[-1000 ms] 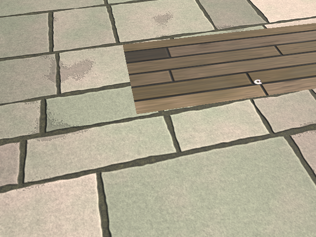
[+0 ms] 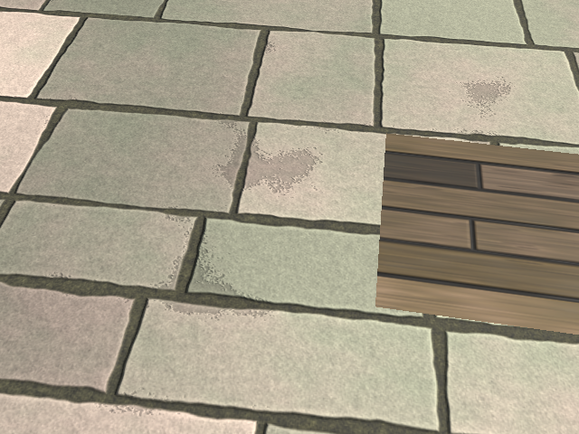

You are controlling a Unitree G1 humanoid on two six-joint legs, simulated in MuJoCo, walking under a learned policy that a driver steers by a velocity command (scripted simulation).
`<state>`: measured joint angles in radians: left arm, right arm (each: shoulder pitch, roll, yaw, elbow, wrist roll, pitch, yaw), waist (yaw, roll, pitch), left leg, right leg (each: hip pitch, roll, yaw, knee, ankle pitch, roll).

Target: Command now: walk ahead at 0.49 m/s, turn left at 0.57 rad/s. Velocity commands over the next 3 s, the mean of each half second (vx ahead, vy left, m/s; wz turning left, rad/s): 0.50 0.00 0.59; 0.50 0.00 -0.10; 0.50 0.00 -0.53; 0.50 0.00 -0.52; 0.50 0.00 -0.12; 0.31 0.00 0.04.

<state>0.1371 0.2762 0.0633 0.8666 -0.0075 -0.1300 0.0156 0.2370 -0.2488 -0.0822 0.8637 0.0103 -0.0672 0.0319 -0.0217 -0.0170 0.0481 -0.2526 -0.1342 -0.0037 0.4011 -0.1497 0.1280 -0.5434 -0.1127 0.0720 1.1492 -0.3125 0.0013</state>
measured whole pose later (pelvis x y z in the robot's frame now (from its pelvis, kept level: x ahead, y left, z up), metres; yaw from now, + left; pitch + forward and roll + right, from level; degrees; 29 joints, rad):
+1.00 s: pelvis +0.53 +0.09 +0.01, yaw +11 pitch +2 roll +1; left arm 0.24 0.31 0.08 0.83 -0.03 -0.04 0.00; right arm 0.27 -0.25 -0.07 0.78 -0.01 -0.09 0.01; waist -0.02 -0.05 0.01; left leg -0.19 0.00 0.13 0.36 -0.19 0.03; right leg -0.61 -0.10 0.05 1.13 -0.27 0.00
